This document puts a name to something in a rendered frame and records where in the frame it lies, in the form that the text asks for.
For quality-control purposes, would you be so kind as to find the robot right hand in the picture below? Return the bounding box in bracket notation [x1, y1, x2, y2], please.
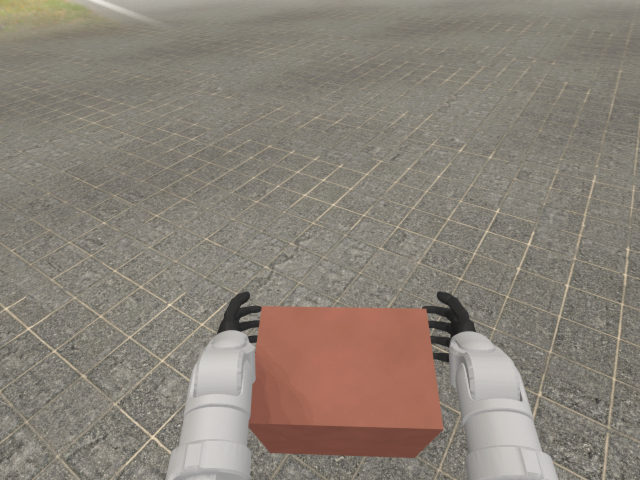
[422, 291, 476, 362]

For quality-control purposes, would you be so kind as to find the robot left forearm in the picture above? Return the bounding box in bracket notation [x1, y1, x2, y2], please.
[165, 330, 256, 480]

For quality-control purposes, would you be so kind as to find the carton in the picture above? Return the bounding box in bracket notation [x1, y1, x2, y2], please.
[248, 306, 444, 458]

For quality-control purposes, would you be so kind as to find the robot right forearm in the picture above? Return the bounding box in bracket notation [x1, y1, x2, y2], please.
[449, 331, 558, 480]

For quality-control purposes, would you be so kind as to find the robot left hand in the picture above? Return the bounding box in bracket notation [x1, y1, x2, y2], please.
[217, 292, 262, 343]

